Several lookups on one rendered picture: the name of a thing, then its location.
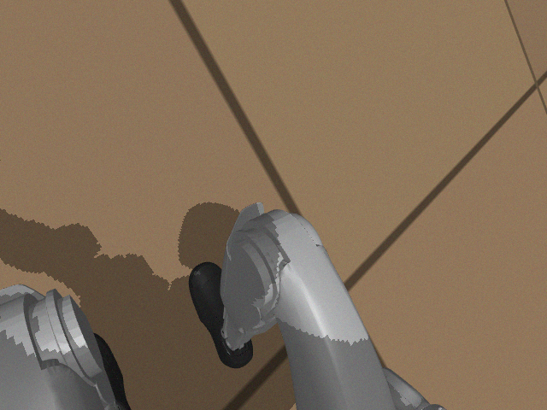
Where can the left robot foot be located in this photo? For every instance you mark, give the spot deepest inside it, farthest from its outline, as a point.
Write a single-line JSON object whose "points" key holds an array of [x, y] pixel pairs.
{"points": [[113, 372]]}

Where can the right robot hand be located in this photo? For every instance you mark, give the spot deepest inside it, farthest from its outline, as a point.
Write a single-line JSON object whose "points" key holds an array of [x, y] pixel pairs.
{"points": [[405, 396]]}

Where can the right robot foot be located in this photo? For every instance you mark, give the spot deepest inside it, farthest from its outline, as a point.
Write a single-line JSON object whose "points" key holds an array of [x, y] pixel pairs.
{"points": [[204, 285]]}

